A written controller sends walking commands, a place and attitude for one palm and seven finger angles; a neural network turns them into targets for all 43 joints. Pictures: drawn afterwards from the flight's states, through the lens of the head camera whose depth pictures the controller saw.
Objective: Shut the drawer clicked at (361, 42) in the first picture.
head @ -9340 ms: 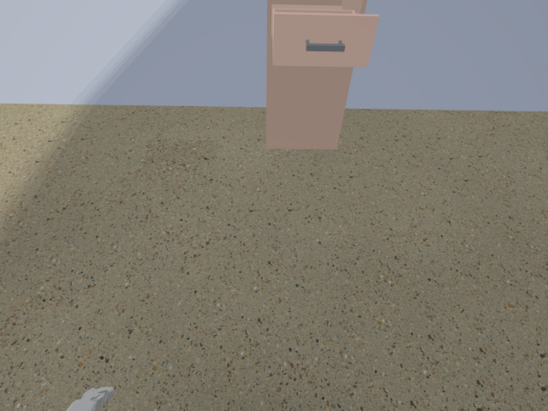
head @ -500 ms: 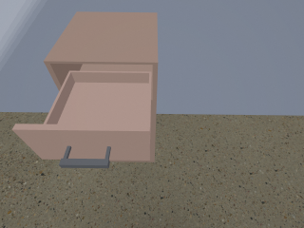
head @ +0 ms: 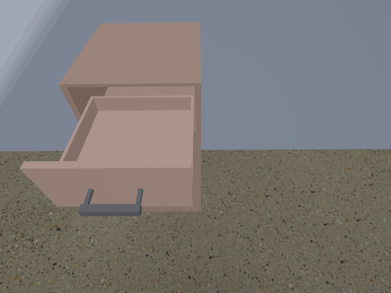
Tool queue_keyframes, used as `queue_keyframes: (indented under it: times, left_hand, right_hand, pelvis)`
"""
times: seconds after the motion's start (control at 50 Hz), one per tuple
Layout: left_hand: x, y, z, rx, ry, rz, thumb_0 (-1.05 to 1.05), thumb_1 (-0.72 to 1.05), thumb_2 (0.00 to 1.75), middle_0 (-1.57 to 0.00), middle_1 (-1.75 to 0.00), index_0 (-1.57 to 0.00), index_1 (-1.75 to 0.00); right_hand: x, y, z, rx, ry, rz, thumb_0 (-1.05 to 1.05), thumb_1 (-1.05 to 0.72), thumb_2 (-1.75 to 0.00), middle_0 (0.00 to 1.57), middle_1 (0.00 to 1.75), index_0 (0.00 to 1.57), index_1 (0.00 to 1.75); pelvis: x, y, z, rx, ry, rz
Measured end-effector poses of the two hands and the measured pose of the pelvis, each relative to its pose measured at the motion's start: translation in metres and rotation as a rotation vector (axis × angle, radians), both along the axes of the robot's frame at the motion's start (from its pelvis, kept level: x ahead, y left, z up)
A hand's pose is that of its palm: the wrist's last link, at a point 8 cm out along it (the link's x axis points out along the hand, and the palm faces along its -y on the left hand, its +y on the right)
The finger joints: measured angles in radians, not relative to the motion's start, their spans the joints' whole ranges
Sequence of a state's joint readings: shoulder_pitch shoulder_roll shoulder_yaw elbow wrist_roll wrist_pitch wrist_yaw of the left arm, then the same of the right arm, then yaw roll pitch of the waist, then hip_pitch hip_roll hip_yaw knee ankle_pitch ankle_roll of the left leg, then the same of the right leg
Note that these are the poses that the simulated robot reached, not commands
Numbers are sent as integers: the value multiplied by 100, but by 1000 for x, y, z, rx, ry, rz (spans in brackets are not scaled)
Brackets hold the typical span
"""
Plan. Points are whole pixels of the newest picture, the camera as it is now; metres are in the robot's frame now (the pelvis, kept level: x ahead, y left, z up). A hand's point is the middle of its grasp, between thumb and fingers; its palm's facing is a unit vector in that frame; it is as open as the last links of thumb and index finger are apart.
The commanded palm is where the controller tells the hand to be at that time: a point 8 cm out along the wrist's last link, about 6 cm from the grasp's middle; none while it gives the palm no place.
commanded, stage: raise the hand and make a fist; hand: left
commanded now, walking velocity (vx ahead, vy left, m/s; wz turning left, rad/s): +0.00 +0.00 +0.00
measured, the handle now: (112, 201) +0.32 +0.22 -0.03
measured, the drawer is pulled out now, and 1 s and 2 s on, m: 0.30 0.29 0.29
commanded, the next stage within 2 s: bring the fist close to the handle in 1.90 s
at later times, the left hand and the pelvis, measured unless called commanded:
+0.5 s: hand out of the picture +0.10 +0.17 -0.04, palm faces +0.17 -0.98 -0.04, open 5.5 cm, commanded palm +0.10 +0.23 -0.02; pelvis -0.04 -0.02 -0.07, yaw +3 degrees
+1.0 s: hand (101, 283) +0.14 +0.18 +0.02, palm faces +0.11 -0.99 -0.06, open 3.3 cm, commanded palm +0.10 +0.22 +0.02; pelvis -0.02 +0.00 -0.06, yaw +3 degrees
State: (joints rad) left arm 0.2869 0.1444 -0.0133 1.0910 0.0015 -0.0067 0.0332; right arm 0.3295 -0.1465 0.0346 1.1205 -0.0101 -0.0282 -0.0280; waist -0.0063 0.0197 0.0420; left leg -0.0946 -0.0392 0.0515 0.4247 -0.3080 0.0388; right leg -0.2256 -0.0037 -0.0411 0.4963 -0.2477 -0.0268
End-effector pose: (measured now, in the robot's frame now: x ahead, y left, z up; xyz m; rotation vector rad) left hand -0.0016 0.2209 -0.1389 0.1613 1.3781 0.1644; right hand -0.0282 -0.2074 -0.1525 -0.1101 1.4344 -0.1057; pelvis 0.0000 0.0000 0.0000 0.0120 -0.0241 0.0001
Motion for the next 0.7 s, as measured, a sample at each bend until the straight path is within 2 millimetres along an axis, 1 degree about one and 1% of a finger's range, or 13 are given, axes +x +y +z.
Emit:
queue_keyframes:
  times: [0.02,0.04,0.1,0.18,0.24,0.28,0.36,0.4,0.44,0.5,0.56,0.62,0.7]
  left_hand:
    - [-2,-1,-1,3,0,0,0,92,89,-19,-30,-20,-30]
    - [4,0,3,2,-47,52,1,92,89,-20,-30,-20,-30]
    - [57,12,46,72,-421,87,3,94,89,-21,-31,-21,-31]
    - [134,9,118,78,-890,53,2,94,89,-24,-35,-25,-35]
    - [168,-2,157,14,-1206,-18,2,93,89,-28,-39,-29,-40]
    - [163,-4,153,-33,-1291,-27,1,92,89,-28,-42,-32,-43]
    - [120,-10,120,-125,-1311,-89,0,91,89,-35,-49,-39,-51]
    - [97,-10,104,-123,-1271,-97,0,91,89,-39,-54,-43,-55]
    - [79,-6,96,-94,-1251,-74,1,90,89,-44,-58,-47,-59]
    - [70,3,104,-20,-1305,-33,1,90,89,-51,-65,-53,-66]
    - [84,5,125,13,-1429,-49,2,90,90,-58,-72,-59,-72]
    - [111,-4,140,-41,-1488,-144,2,90,90,-64,-78,-65,-79]
    - [141,-20,140,-163,-1361,-254,1,90,90,-72,-87,-73,-87]
  right_hand:
    - [-1,-1,0,0,5,-2,0,-91,-90,20,30,20,30]
    - [2,-3,2,-8,-23,-10,0,-91,-90,20,30,20,30]
    - [29,-17,12,-62,-232,-1,1,-91,-90,21,30,20,30]
    - [87,-39,25,-105,-523,32,1,-91,-90,21,30,20,30]
    - [134,-52,46,-132,-732,58,1,-91,-90,20,30,20,30]
    - [162,-59,63,-144,-852,82,1,-91,-90,20,30,20,30]
    - [206,-65,88,-169,-1014,184,1,-91,-90,20,30,20,30]
    - [222,-64,92,-180,-1057,237,1,-91,-90,20,30,20,30]
    - [235,-58,89,-178,-1080,277,1,-91,-90,20,30,20,30]
    - [242,-42,75,-143,-1076,312,1,-91,-90,20,30,20,30]
    - [236,-23,52,-79,-1033,317,1,-91,-90,20,30,20,30]
    - [217,-6,31,-13,-961,287,1,-91,-90,20,30,20,30]
    - [182,2,14,32,-845,180,1,-91,-90,21,30,20,30]
  pelvis:
    - [-1,-1,0,-5,4,2]
    - [-2,-1,-1,-8,9,1]
    - [-4,-3,-3,0,19,2]
    - [-12,-3,-8,-3,41,34]
    - [-20,-7,-17,4,91,23]
    - [-24,-12,-25,10,123,10]
    - [-32,-19,-45,8,169,13]
    - [-35,-22,-56,2,192,24]
    - [-37,-23,-65,-8,205,38]
    - [-40,-25,-74,-27,215,61]
    - [-43,-25,-79,-43,218,75]
    - [-44,-24,-79,-51,217,77]
    - [-41,-20,-71,-40,215,59]
